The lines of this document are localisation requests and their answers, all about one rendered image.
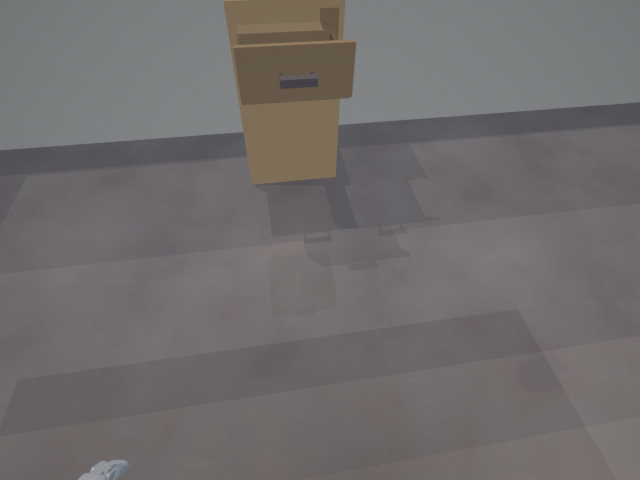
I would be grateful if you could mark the cabinet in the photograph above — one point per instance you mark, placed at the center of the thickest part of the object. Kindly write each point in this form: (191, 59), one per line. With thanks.
(287, 141)

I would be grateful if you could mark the robot left hand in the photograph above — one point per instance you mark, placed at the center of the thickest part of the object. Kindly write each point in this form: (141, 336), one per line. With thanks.
(106, 470)

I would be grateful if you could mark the handle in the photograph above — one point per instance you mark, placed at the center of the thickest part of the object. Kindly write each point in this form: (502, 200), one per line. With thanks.
(299, 81)

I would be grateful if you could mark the drawer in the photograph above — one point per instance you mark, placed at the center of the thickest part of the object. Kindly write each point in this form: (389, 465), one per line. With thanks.
(261, 57)

